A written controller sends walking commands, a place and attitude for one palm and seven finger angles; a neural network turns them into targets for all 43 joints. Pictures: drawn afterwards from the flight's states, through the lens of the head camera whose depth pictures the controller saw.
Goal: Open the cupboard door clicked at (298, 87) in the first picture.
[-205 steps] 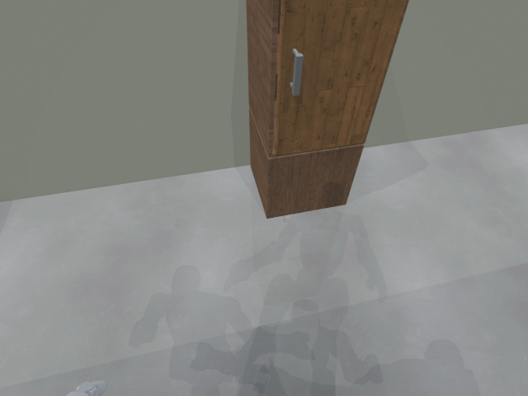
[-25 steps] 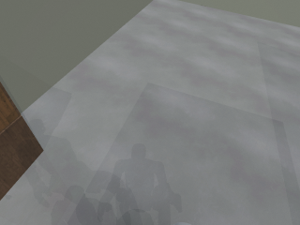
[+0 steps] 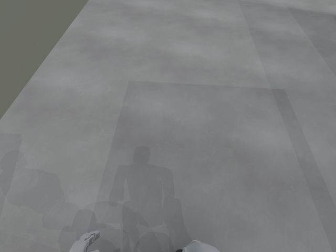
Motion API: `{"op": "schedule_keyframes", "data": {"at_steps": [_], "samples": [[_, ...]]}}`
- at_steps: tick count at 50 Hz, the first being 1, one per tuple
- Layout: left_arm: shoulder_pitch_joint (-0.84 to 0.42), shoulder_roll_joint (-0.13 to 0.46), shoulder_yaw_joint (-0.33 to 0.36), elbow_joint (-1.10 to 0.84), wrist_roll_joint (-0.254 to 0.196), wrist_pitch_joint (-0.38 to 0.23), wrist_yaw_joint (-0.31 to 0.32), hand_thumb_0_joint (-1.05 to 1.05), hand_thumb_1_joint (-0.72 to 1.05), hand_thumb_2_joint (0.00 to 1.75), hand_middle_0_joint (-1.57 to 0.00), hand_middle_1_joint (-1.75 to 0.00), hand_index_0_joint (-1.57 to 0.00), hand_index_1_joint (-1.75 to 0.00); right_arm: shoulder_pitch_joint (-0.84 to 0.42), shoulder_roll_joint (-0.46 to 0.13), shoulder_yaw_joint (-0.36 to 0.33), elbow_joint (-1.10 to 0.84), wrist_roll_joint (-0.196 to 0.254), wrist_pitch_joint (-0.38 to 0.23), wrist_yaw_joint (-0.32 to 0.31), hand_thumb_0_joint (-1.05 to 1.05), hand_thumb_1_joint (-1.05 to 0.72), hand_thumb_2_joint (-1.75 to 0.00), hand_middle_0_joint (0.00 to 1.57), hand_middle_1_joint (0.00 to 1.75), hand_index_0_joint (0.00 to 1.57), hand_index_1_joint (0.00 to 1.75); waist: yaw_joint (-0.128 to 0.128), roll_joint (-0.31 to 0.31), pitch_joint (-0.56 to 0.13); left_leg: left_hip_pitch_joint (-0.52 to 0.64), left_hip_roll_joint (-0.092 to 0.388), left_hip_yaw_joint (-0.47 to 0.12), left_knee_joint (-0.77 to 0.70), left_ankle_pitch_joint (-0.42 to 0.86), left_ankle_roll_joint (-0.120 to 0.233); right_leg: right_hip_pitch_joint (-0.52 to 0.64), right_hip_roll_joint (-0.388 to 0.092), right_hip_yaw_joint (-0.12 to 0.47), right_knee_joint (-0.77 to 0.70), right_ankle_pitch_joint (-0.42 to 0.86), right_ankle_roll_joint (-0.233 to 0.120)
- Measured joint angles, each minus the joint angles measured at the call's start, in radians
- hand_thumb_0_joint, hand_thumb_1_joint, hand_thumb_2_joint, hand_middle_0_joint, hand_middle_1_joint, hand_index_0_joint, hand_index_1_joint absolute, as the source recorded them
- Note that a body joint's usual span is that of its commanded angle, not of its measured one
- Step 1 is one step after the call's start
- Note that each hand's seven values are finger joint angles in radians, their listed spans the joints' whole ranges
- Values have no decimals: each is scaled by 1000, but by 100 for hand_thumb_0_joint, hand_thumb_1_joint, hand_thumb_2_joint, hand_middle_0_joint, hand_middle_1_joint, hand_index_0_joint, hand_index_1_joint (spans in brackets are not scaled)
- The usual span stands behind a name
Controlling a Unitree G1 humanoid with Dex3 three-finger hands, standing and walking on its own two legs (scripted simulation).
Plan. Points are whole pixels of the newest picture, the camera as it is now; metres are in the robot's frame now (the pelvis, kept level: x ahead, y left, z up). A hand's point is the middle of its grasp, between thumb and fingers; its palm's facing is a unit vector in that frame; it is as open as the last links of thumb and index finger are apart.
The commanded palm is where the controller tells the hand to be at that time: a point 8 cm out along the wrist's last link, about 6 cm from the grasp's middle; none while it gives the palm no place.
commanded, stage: turn to face it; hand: left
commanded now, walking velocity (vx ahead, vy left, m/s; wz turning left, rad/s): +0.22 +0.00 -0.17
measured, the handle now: out of the picture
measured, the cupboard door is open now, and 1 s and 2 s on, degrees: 0 0 0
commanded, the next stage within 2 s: none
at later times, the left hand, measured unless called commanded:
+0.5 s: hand out of the picture +0.13 +0.23 -0.17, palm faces +0.21 -0.96 -0.18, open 7.3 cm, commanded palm none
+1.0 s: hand (92, 240) +0.16 +0.20 -0.12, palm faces +0.42 -0.86 -0.28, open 7.3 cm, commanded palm none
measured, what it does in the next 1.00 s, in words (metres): walks ahead, turning left: left foot, then right foot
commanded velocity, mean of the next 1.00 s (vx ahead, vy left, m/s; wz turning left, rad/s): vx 0.00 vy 0.00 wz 0.59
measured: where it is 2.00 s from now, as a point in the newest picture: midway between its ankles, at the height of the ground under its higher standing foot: outside the picture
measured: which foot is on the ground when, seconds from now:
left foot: up 0.00-0.40, down 0.42-0.88, up 0.90-1.00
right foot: down 0.00-0.42, up 0.44-0.86, down 0.88-1.00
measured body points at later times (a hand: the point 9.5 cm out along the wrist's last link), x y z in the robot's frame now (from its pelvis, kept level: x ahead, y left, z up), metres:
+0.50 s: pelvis +0.12 +0.04 +0.01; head +0.15 +0.06 +0.46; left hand +0.12 +0.28 -0.15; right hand +0.24 -0.18 -0.13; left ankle +0.17 +0.13 -0.71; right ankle +0.08 -0.07 -0.66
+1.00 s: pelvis +0.15 -0.02 +0.02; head +0.18 -0.04 +0.47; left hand +0.14 +0.24 -0.10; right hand +0.31 -0.24 -0.13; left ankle +0.12 +0.10 -0.64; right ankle +0.18 -0.13 -0.71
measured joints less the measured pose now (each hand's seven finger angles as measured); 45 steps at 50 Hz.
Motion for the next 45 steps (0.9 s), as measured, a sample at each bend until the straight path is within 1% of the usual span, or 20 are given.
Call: {"op": "schedule_keyframes", "data": {"at_steps": [1, 3, 5, 8, 11, 17, 20, 21, 22, 23, 25, 26, 28, 31, 34, 39, 41, 43, 44, 45], "samples": [[10, 0, -1, 3, -3, 1, 6, 0, 91, 90, -20, -29, -20, -30, -34, -8, -4, -16, -2, 3, -2, 1, -90, -90, 20, 30, 20, 30, 0, 0, -2, -71, -3, -44, 81, 32, 1, 25, 9, 6, -17, -18, 2], [38, -4, -6, 18, -3, 1, 17, 0, 91, 90, -20, -29, -20, -30, -108, -29, -10, -55, -10, 5, -5, 1, -90, -90, 20, 30, 20, 30, 0, 2, -16, -192, 5, -90, 119, 88, 0, 72, 25, 23, -76, -9, 21], [63, 0, 3, 27, -6, -4, 35, -1, 93, 90, -20, -29, -20, -30, -178, -48, -12, -100, -14, 4, -9, 1, -90, -90, 20, 30, 20, 30, -1, 10, -35, -289, 15, -117, 66, 126, -5, 111, 36, 38, -133, 5, 18], [88, 6, -12, 47, -2, 2, 39, -2, 94, 90, -20, -30, -20, -30, -254, -68, -12, -153, -13, 2, -9, 1, -91, -90, 19, 30, 20, 30, -5, 26, -61, -367, 14, -132, -69, 188, -13, 163, 38, 46, -193, 9, 20], [99, -2, -27, 57, -2, 6, 35, -1, 94, 90, -20, -29, -20, -30, -293, -79, -7, -173, -10, 6, -3, 0, -91, -90, 19, 30, 19, 30, 0, 37, -77, -374, -3, -129, -208, 239, -17, 215, 33, 30, -227, -5, 32], [115, -11, -32, 48, 4, 17, 40, 0, 93, 90, -20, -30, -20, -30, -310, -72, 4, -158, -9, 34, 18, 0, -91, -90, 19, 30, 19, 30, 38, 22, -72, -267, -53, -77, -423, 227, -6, 284, 5, -32, -204, -82, 61], [134, -8, -28, 41, 4, 30, 41, 0, 93, 90, -20, -30, -20, -30, -309, -66, 7, -163, -14, 46, 27, 0, -91, -90, 19, 30, 20, 30, 49, 0, -58, -182, -82, -49, -528, 235, 11, 281, -28, -67, -124, -152, 84], [141, -4, -25, 39, 1, 36, 40, 0, 92, 90, -20, -30, -20, -30, -308, -65, 6, -168, -16, 45, 29, 0, -91, -90, 19, 30, 20, 30, 48, -13, -52, -159, -99, -42, -562, 257, 43, 262, -50, -74, -67, -183, 95], [142, 1, -21, 38, -4, 46, 40, 0, 92, 90, -20, -30, -20, -30, -311, -62, 6, -175, -19, 42, 30, 0, -91, -90, 19, 30, 20, 30, 50, -31, -41, -164, -119, -38, -553, 245, 75, 224, -77, -62, 24, -200, 117], [143, 4, -19, 36, -5, 57, 42, 0, 92, 90, -20, -30, -20, -30, -315, -63, 7, -182, -19, 39, 29, 0, -90, -90, 19, 30, 20, 30, 52, -38, -29, -169, -131, -36, -540, 229, 97, 173, -86, -26, 140, -250, 139], [143, 7, -14, 36, -4, 79, 43, 0, 92, 90, -20, -30, -20, -30, -315, -67, 7, -192, -16, 37, 23, 0, -90, -90, 20, 30, 20, 30, 49, -33, -17, -169, -143, -41, -547, 218, 116, 74, -82, 47, 339, -303, 165], [140, 10, -9, 36, -3, 86, 41, 0, 92, 90, -20, -29, -20, -30, -312, -69, 5, -195, -15, 37, 19, 0, -90, -90, 20, 30, 20, 30, 46, -29, -14, -164, -148, -47, -565, 225, 115, 35, -84, 73, 397, -291, 174], [133, 16, 0, 30, 0, 94, 36, 0, 91, 90, -20, -29, -20, -30, -305, -75, 0, -197, -14, 39, 13, 0, -91, -90, 20, 30, 20, 30, 42, -21, -13, -153, -160, -60, -610, 251, 113, -21, -95, 112, 439, -245, 186], [123, 26, 9, 11, 1, 99, 33, 0, 91, 90, -20, -29, -20, -30, -291, -86, -5, -195, -13, 43, 13, 0, -91, -90, 20, 30, 20, 30, 37, -7, -20, -143, -171, -88, -669, 285, 116, -59, -111, 149, 401, -198, 198], [107, 36, 16, -10, 2, 102, 34, 0, 91, 90, -20, -29, -20, -30, -278, -95, -13, -194, -13, 48, 16, 0, -91, -90, 20, 30, 20, 30, 29, 5, -30, -144, -177, -123, -702, 308, 109, -61, -114, 170, 338, -178, 208], [67, 44, 17, -45, -1, 103, 36, 0, 91, 90, -20, -29, -20, -30, -264, -110, -29, -199, -16, 56, 21, 1, -90, -90, 20, 30, 20, 30, 9, 22, -40, -163, -185, -190, -713, 329, 87, -12, -88, 178, 210, -199, 212], [51, 40, 11, -61, -4, 100, 37, 0, 91, 90, -20, -29, -20, -30, -261, -119, -36, -203, -17, 62, 23, 1, -90, -90, 20, 30, 20, 30, 0, 31, -44, -175, -191, -219, -705, 333, 74, 27, -70, 174, 130, -202, 208], [40, 35, 4, -80, -8, 91, 36, 0, 91, 90, -20, -29, -20, -30, -258, -130, -45, -208, -16, 70, 24, 1, -90, -90, 20, 30, 20, 30, -3, 38, -50, -191, -200, -248, -689, 333, 57, 86, -53, 166, 5, -161, 201], [43, 34, -1, -92, -8, 84, 35, 0, 91, 90, -20, -29, -20, -30, -253, -134, -49, -213, -13, 75, 26, 1, -90, -90, 20, 30, 20, 30, -2, 35, -58, -205, -211, -257, -670, 328, 47, 126, -53, 160, -87, -131, 191], [44, 28, -4, -99, -3, 76, 37, 0, 91, 90, -20, -29, -20, -30, -254, -142, -56, -215, -10, 81, 27, 1, -90, -90, 20, 30, 20, 30, 3, 40, -60, -227, -216, -265, -621, 271, 37, 137, -53, 152, -117, -80, 172]]}}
